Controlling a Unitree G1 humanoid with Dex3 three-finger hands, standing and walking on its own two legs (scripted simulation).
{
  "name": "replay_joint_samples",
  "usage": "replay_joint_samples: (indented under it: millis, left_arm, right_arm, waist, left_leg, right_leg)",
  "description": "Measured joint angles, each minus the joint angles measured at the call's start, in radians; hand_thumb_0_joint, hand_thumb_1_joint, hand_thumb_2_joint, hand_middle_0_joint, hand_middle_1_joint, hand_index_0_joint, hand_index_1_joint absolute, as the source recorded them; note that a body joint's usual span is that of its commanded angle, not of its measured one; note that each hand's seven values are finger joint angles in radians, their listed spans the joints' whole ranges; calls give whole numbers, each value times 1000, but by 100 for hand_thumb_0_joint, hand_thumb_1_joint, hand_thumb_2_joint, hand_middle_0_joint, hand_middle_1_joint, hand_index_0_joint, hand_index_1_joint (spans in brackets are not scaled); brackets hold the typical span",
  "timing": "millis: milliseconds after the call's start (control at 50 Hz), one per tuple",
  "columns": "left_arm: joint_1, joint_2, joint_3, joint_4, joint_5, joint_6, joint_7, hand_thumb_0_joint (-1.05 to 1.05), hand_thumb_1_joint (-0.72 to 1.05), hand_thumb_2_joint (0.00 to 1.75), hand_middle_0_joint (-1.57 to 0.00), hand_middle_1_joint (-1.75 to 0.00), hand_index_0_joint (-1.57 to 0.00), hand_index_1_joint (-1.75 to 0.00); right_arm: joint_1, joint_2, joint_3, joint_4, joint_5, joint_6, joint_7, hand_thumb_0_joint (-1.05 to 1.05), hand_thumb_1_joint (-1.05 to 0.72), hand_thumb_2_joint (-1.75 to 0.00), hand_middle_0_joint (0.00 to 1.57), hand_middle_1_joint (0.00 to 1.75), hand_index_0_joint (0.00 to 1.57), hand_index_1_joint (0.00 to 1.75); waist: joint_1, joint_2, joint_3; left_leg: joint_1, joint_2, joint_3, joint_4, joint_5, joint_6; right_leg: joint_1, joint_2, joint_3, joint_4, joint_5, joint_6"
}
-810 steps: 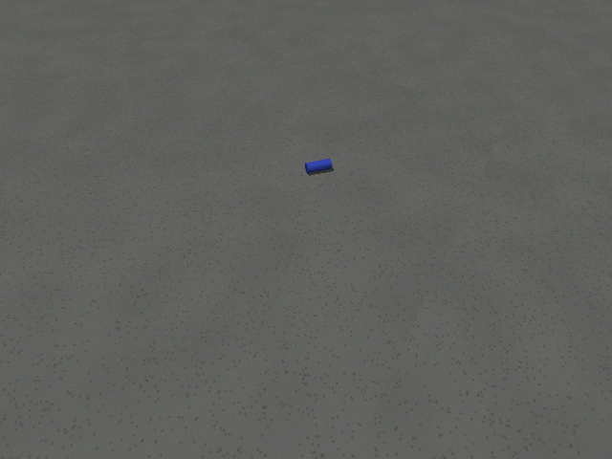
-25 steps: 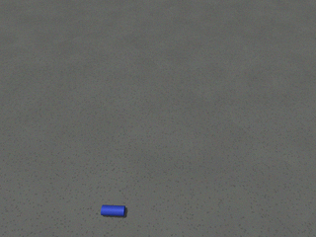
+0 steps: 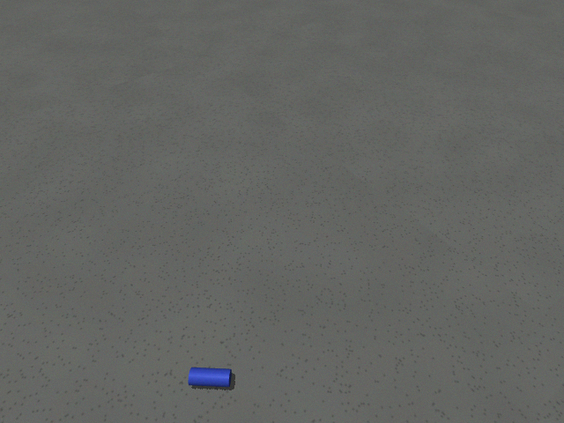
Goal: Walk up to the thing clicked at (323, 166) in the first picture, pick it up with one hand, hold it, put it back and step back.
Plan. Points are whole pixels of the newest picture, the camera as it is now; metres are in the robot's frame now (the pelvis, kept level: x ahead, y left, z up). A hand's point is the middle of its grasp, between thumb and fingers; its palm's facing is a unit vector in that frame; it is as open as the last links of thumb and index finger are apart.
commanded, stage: walk up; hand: left
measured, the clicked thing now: (210, 377) +0.41 +0.24 -0.75
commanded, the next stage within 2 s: none
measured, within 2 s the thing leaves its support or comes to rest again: neither
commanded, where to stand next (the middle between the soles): +0.02 +0.00 m, yaw +0 degrees
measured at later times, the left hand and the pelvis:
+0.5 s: hand out of the picture +0.06 +0.26 -0.16, palm faces +0.01 -0.93 -0.37, open 7.4 cm; pelvis +0.00 -0.01 +0.00, yaw +1 degrees
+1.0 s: hand out of the picture +0.10 +0.25 -0.16, palm faces +0.01 -0.93 -0.36, open 7.4 cm; pelvis +0.00 -0.01 +0.00, yaw +1 degrees
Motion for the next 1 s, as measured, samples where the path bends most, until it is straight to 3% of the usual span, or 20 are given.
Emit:
replay_joint_samples:
  millis: [360,1000]
  left_arm:
    - [53,-8,7,19,6,-4,2,0,90,90,-20,-30,-21,-30]
    - [-13,-5,11,-32,-2,3,6,0,90,90,-20,-30,-21,-30]
  right_arm:
    - [29,11,-7,8,-2,-2,-1,0,-90,-90,21,30,20,30]
    - [9,-8,-10,-18,-2,9,0,0,-90,-90,21,30,20,30]
  waist:
    - [-5,10,-30]
    - [-13,2,-7]
  left_leg:
    - [-26,-1,-16,-1,7,-5]
    - [-33,0,-20,28,-12,-10]
  right_leg:
    - [-20,2,-16,-1,2,-4]
    - [-30,2,-19,37,-24,-10]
